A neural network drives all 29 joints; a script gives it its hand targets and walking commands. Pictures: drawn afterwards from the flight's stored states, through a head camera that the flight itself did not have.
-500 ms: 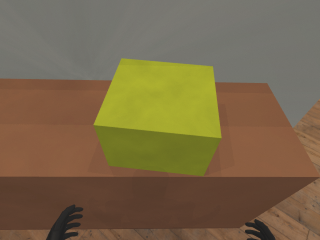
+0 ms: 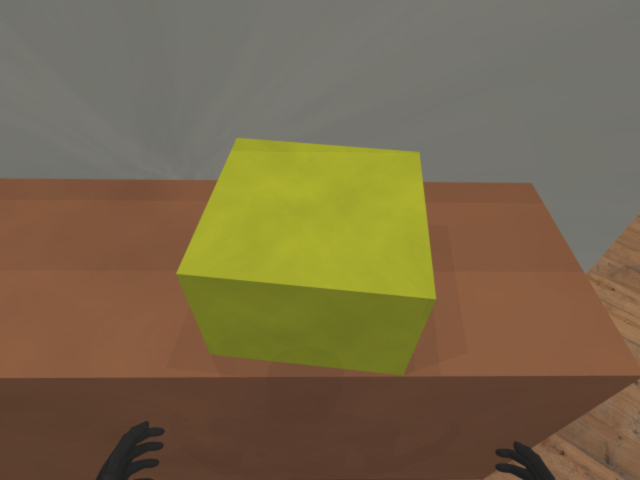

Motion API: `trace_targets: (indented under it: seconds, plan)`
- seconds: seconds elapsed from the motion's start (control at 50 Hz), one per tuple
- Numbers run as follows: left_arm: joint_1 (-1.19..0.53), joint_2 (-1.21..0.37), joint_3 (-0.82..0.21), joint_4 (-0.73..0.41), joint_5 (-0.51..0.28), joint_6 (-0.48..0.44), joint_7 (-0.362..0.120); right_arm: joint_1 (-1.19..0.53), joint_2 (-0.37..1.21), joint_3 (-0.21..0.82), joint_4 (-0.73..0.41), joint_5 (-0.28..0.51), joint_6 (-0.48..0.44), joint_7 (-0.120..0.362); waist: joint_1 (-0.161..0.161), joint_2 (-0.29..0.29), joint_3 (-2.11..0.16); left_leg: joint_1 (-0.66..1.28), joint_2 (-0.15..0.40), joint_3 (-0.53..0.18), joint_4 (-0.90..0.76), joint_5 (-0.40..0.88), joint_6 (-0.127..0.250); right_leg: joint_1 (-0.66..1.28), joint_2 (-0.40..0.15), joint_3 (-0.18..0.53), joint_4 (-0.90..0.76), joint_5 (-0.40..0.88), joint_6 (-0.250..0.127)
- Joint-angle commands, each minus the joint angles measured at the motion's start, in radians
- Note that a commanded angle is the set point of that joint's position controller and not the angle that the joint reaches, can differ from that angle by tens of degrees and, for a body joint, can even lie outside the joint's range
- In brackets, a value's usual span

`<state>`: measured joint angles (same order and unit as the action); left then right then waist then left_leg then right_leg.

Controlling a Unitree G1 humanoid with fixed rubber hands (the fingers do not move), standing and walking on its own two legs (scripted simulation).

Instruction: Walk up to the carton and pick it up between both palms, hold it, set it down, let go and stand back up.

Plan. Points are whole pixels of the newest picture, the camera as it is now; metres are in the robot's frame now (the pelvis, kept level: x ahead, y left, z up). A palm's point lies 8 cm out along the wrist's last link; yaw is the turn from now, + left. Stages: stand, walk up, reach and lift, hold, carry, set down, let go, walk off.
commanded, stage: stand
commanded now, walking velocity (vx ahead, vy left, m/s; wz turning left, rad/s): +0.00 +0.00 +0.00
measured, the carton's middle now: (316, 251) +0.44 +0.03 +0.03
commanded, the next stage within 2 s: none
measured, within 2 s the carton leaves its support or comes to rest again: neither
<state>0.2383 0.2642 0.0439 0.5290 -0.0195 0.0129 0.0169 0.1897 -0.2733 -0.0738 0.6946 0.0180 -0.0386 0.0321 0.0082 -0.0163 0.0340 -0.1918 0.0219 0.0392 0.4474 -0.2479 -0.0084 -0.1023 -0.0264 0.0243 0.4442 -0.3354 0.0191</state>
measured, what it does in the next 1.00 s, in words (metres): stands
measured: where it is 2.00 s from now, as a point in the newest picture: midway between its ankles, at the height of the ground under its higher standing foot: outside the picture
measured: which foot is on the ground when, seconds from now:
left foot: down 0.00-1.00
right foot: down 0.00-1.00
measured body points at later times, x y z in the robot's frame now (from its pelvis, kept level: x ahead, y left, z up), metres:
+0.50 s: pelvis +0.00 +0.00 +0.00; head +0.00 +0.00 +0.45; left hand +0.15 +0.26 -0.08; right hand +0.15 -0.27 -0.09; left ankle -0.01 +0.13 -0.74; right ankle -0.06 -0.13 -0.74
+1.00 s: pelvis -0.02 +0.00 +0.00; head -0.03 +0.01 +0.45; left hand +0.13 +0.27 -0.08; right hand +0.12 -0.27 -0.09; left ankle -0.01 +0.13 -0.74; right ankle -0.06 -0.13 -0.74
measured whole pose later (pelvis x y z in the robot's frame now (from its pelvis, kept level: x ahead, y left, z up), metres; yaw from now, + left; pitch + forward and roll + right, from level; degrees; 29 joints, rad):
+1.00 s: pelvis -0.02 +0.00 +0.00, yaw +0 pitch -2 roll +0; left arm 0.24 0.26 0.04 0.61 -0.02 0.00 0.01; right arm 0.21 -0.27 -0.07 0.73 0.02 -0.04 0.01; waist 0.01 -0.02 0.00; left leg -0.19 0.02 0.04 0.45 -0.22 -0.01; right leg -0.10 -0.03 0.02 0.45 -0.31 0.02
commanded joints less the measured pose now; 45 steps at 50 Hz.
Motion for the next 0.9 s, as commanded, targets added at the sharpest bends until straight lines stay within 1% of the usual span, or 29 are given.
trace_targets:
  seconds: [0.0, 0.02, 0.06, 0.08, 0.1, 0.16, 0.18, 0.2, 0.26, 0.3, 0.32, 0.38, 0.42, 0.44, 0.46, 0.5, 0.56, 0.58, 0.6, 0.64, 0.66, 0.68, 0.7, 0.74, 0.76, 0.8, 0.82, 0.86, 0.88]
  plan:
    - [0.018, 0.256, 0.071, 0.038, 0.062, -0.058, -0.008, -0.041, -0.238, -0.042, -0.03, -0.055, -0.018, -0.025, 0.001, 0.067, -0.176, 0.136, 0.097, -0.085, 0.019, 0.48, 0.046, -0.024, -0.085, 0.036, -0.022, 0.43, -0.053]
    - [0.009, 0.269, 0.076, 0.038, 0.06, -0.057, -0.006, -0.035, -0.238, -0.04, -0.028, -0.053, -0.016, -0.024, -0.006, 0.046, -0.167, 0.136, 0.091, -0.085, 0.015, 0.477, 0.046, -0.037, -0.085, 0.04, -0.016, 0.443, -0.058]
    - [0.016, 0.252, 0.066, 0.039, 0.054, -0.061, -0.012, -0.045, -0.252, -0.042, -0.026, -0.057, -0.019, -0.027, 0.001, 0.06, -0.167, 0.144, 0.098, -0.087, 0.009, 0.485, 0.048, -0.039, -0.089, 0.042, -0.024, 0.425, -0.056]
    - [0.009, 0.252, 0.068, 0.041, 0.056, -0.064, -0.01, -0.05, -0.246, -0.045, -0.033, -0.057, -0.018, -0.023, -0.002, 0.109, -0.165, 0.14, 0.098, -0.079, 0.016, 0.481, 0.044, -0.049, -0.087, 0.047, -0.021, 0.432, -0.057]
    - [0.002, 0.256, 0.07, 0.046, 0.058, -0.066, -0.012, -0.032, -0.231, -0.042, -0.025, -0.055, -0.02, -0.025, -0.014, 0.102, -0.17, 0.137, 0.096, -0.08, 0.004, 0.47, 0.043, -0.03, -0.083, 0.049, -0.028, 0.413, -0.054]
    - [0.002, 0.241, 0.066, 0.055, 0.057, -0.063, -0.015, -0.067, -0.243, -0.044, -0.022, -0.061, -0.019, -0.022, 0.004, 0.066, -0.144, 0.132, 0.086, -0.075, 0.015, 0.445, 0.048, -0.048, -0.086, 0.039, -0.029, 0.445, -0.057]
    - [0.005, 0.254, 0.066, 0.053, 0.059, -0.066, -0.016, -0.045, -0.241, -0.042, -0.025, -0.057, -0.018, -0.024, -0.008, 0.046, -0.157, 0.135, 0.089, -0.083, 0.003, 0.454, 0.046, -0.036, -0.085, 0.038, -0.03, 0.438, -0.056]
    - [0.012, 0.254, 0.065, 0.061, 0.059, -0.064, -0.013, -0.025, -0.241, -0.042, -0.018, -0.053, -0.019, -0.026, -0.007, 0.075, -0.155, 0.139, 0.095, -0.083, 0.007, 0.467, 0.046, -0.04, -0.087, 0.041, -0.028, 0.437, -0.054]
    - [0.013, 0.254, 0.071, 0.057, 0.057, -0.069, -0.011, -0.038, -0.23, -0.038, -0.023, -0.053, -0.023, -0.025, 0.002, 0.07, -0.162, 0.146, 0.098, -0.075, 0.015, 0.51, 0.044, -0.041, -0.082, 0.039, -0.015, 0.452, -0.052]
    - [0.001, 0.241, 0.066, 0.057, 0.054, -0.065, -0.012, -0.051, -0.247, -0.048, -0.02, -0.056, -0.023, -0.025, -0.001, 0.068, -0.174, 0.144, 0.1, -0.086, 0.013, 0.477, 0.052, -0.027, -0.091, 0.039, -0.026, 0.455, -0.056]
    - [0.005, 0.253, 0.068, 0.069, 0.051, -0.064, -0.013, -0.039, -0.246, -0.05, -0.017, -0.058, -0.02, -0.027, -0.003, 0.095, -0.131, 0.131, 0.093, -0.079, 0.013, 0.466, 0.046, -0.042, -0.085, 0.044, -0.027, 0.448, -0.057]
    - [0.014, 0.265, 0.074, 0.068, 0.062, -0.067, -0.007, -0.031, -0.241, -0.047, -0.027, -0.055, -0.021, -0.026, -0.013, 0.05, -0.154, 0.141, 0.099, -0.084, 0.015, 0.481, 0.054, -0.032, -0.081, 0.037, -0.02, 0.464, -0.052]
    - [0.005, 0.26, 0.073, 0.076, 0.059, -0.062, -0.006, -0.019, -0.252, -0.045, -0.015, -0.058, -0.023, -0.031, -0.013, 0.093, -0.128, 0.128, 0.099, -0.083, 0.004, 0.484, 0.049, -0.046, -0.088, 0.041, -0.029, 0.446, -0.053]
    - [0.007, 0.259, 0.072, 0.07, 0.057, -0.067, -0.01, -0.016, -0.265, -0.057, -0.011, -0.053, -0.023, -0.033, -0.012, 0.068, -0.115, 0.131, 0.098, -0.086, 0.003, 0.464, 0.047, -0.057, -0.083, 0.041, -0.033, 0.435, -0.055]
    - [0.014, 0.26, 0.071, 0.08, 0.051, -0.068, -0.008, -0.024, -0.259, -0.05, -0.009, -0.06, -0.025, -0.035, -0.013, 0.084, -0.135, 0.142, 0.101, -0.082, 0.007, 0.481, 0.048, -0.046, -0.085, 0.047, -0.032, 0.456, -0.053]
    - [0.007, 0.268, 0.076, 0.082, 0.058, -0.069, -0.006, -0.016, -0.243, -0.046, -0.021, -0.056, -0.024, -0.032, -0.014, 0.063, -0.149, 0.142, 0.108, -0.085, 0.006, 0.469, 0.051, -0.026, -0.083, 0.047, -0.034, 0.448, -0.053]
    - [0.014, 0.268, 0.075, 0.092, 0.055, -0.075, -0.004, -0.03, -0.257, -0.047, -0.006, -0.065, -0.024, -0.033, 0.0, 0.087, -0.128, 0.127, 0.099, -0.086, -0.002, 0.455, 0.054, -0.031, -0.086, 0.053, -0.035, 0.428, -0.053]
    - [0.012, 0.266, 0.073, 0.097, 0.056, -0.069, -0.003, -0.019, -0.244, -0.045, -0.002, -0.061, -0.022, -0.033, -0.015, 0.086, -0.135, 0.147, 0.103, -0.084, -0.002, 0.498, 0.053, -0.037, -0.087, 0.045, -0.031, 0.468, -0.053]
    - [0.018, 0.252, 0.07, 0.098, 0.049, -0.067, -0.002, -0.017, -0.241, -0.046, -0.007, -0.063, -0.025, -0.032, 0.0, 0.055, -0.134, 0.152, 0.099, -0.083, 0.014, 0.512, 0.054, -0.046, -0.081, 0.031, -0.017, 0.484, -0.056]
    - [0.007, 0.246, 0.065, 0.093, 0.052, -0.07, -0.003, -0.03, -0.235, -0.041, -0.013, -0.054, -0.028, -0.034, -0.009, 0.079, -0.124, 0.146, 0.096, -0.079, 0.013, 0.508, 0.048, -0.044, -0.088, 0.05, -0.036, 0.506, -0.056]
    - [-0.003, 0.268, 0.076, 0.096, 0.053, -0.071, -0.003, -0.026, -0.24, -0.048, -0.008, -0.057, -0.025, -0.032, -0.02, 0.061, -0.125, 0.146, 0.101, -0.083, 0.011, 0.52, 0.048, -0.043, -0.083, 0.047, -0.027, 0.503, -0.056]
    - [-0.009, 0.263, 0.073, 0.097, 0.054, -0.071, -0.007, -0.023, -0.246, -0.05, -0.012, -0.053, -0.024, -0.036, -0.01, 0.081, -0.118, 0.133, 0.099, -0.084, 0.011, 0.503, 0.048, -0.03, -0.085, 0.044, -0.037, 0.476, -0.053]
    - [-0.021, 0.263, 0.076, 0.096, 0.061, -0.07, -0.002, -0.03, -0.227, -0.044, -0.016, -0.055, -0.021, -0.037, -0.016, 0.05, -0.14, 0.135, 0.097, -0.086, -0.006, 0.495, 0.05, -0.019, -0.086, 0.043, -0.032, 0.464, -0.048]
    - [0.008, 0.253, 0.07, 0.103, 0.051, -0.069, -0.003, -0.003, -0.243, -0.045, 0.009, -0.05, -0.025, -0.039, -0.015, 0.108, -0.125, 0.13, 0.099, -0.086, 0.001, 0.479, 0.051, -0.024, -0.089, 0.045, -0.043, 0.429, -0.053]
    - [0.001, 0.259, 0.073, 0.107, 0.057, -0.066, -0.003, -0.01, -0.245, -0.043, 0.007, -0.054, -0.026, -0.038, -0.013, 0.112, -0.105, 0.128, 0.102, -0.089, -0.002, 0.473, 0.049, -0.035, -0.09, 0.047, -0.045, 0.438, -0.053]
    - [0.013, 0.258, 0.076, 0.102, 0.053, -0.07, -0.003, -0.011, -0.241, -0.049, 0.006, -0.059, -0.024, -0.036, -0.006, 0.056, -0.107, 0.133, 0.105, -0.095, -0.001, 0.496, 0.058, -0.038, -0.085, 0.041, -0.037, 0.459, -0.055]
    - [-0.009, 0.248, 0.069, 0.098, 0.058, -0.072, -0.004, -0.014, -0.251, -0.048, 0.0, -0.055, -0.027, -0.037, -0.015, 0.056, -0.117, 0.138, 0.103, -0.09, -0.006, 0.493, 0.05, -0.039, -0.088, 0.043, -0.049, 0.458, -0.057]
    - [0.003, 0.263, 0.074, 0.107, 0.052, -0.072, -0.004, -0.029, -0.245, -0.048, 0.001, -0.057, -0.024, -0.038, -0.001, 0.091, -0.117, 0.142, 0.098, -0.081, 0.0, 0.495, 0.046, -0.032, -0.084, 0.043, -0.037, 0.474, -0.056]
    - [-0.004, 0.257, 0.071, 0.11, 0.056, -0.073, -0.001, -0.037, -0.235, -0.042, -0.003, -0.057, -0.022, -0.037, -0.002, 0.062, -0.108, 0.121, 0.096, -0.085, -0.005, 0.479, 0.049, -0.032, -0.081, 0.046, -0.039, 0.456, -0.054]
